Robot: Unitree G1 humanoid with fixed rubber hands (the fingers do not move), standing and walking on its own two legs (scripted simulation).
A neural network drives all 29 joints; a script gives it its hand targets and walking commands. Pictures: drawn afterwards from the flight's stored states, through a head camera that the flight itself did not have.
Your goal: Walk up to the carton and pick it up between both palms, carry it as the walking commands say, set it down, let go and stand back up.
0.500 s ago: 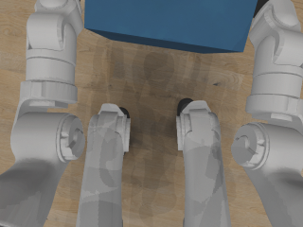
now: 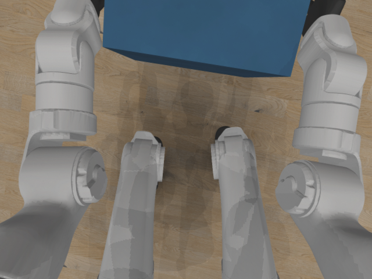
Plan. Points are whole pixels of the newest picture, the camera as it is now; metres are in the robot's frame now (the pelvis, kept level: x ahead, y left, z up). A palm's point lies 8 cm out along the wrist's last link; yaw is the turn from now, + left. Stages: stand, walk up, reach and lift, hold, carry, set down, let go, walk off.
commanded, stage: reach and lift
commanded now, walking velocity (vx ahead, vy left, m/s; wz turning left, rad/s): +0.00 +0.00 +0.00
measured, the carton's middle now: (201, 18) +0.54 -0.04 -0.17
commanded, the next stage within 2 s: none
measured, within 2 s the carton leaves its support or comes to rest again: neither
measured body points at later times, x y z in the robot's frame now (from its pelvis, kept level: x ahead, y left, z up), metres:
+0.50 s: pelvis +0.00 +0.00 +0.06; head +0.32 -0.02 +0.36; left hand +0.54 +0.14 -0.04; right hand +0.51 -0.21 -0.05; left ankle +0.14 +0.13 -0.48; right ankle +0.17 -0.15 -0.48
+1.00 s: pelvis +0.01 +0.00 +0.11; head +0.30 -0.03 +0.45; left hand +0.52 +0.14 +0.03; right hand +0.48 -0.21 +0.02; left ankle +0.14 +0.13 -0.48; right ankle +0.17 -0.15 -0.48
